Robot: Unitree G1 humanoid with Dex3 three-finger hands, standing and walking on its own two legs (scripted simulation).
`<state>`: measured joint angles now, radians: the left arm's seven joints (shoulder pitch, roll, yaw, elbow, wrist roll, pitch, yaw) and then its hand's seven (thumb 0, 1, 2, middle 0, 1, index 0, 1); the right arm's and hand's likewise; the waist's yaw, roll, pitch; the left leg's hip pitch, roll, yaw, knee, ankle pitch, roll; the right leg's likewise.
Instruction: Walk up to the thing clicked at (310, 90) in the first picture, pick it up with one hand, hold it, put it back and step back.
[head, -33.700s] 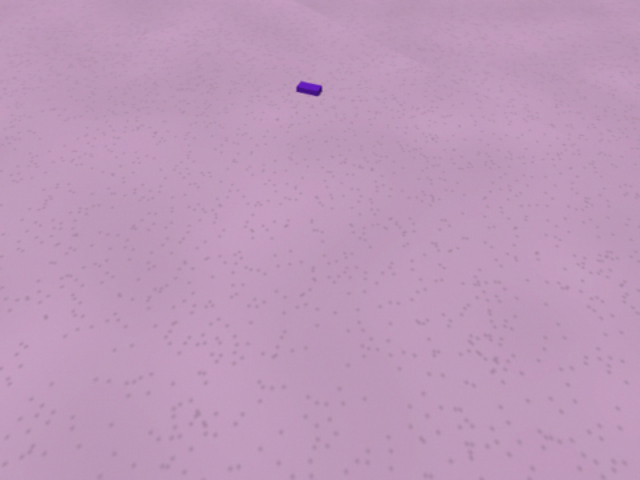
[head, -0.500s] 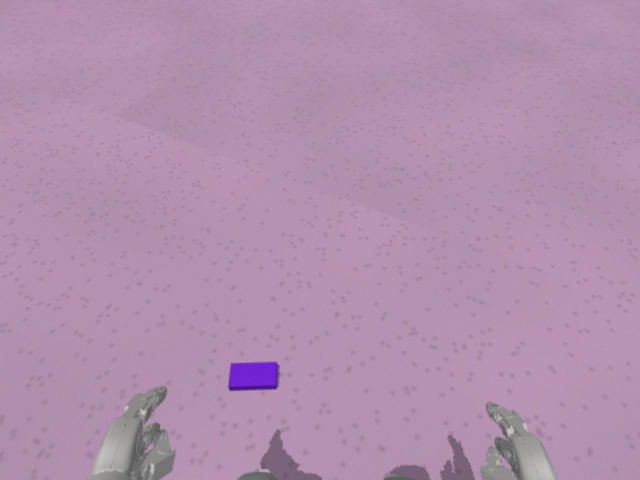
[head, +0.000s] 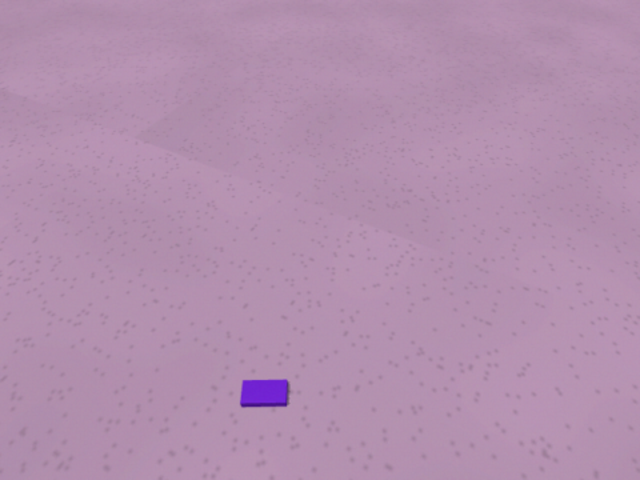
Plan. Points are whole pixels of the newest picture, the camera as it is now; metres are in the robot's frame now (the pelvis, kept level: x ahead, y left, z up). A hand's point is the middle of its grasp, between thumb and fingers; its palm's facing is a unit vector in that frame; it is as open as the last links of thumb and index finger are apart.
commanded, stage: stand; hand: left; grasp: from above
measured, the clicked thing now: (264, 393) +0.50 +0.19 -0.76
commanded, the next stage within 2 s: step back in 1.94 s
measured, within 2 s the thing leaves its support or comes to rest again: neither
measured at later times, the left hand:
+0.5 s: hand out of the picture +0.04 +0.24 -0.15, palm faces +0.02 -0.94 -0.34, open 7.4 cm
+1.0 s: hand out of the picture +0.07 +0.23 -0.15, palm faces +0.01 -0.94 -0.34, open 7.4 cm
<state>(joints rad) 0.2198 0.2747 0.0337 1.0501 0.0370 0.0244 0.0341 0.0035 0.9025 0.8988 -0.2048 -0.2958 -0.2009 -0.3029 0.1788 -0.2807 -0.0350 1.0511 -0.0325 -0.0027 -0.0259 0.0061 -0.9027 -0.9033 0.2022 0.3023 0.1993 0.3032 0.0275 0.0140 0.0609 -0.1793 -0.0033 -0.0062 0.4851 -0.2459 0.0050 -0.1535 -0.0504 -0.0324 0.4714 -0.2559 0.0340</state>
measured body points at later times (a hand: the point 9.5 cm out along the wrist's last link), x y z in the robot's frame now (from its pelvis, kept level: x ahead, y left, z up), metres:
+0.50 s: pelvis +0.00 -0.01 +0.01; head -0.01 -0.01 +0.46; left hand +0.04 +0.29 -0.13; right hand +0.06 -0.29 -0.13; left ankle +0.01 +0.12 -0.74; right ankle +0.00 -0.14 -0.74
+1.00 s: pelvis +0.01 -0.01 +0.01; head +0.01 -0.02 +0.46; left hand +0.07 +0.28 -0.13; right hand +0.08 -0.30 -0.13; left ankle +0.01 +0.12 -0.74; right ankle +0.00 -0.14 -0.74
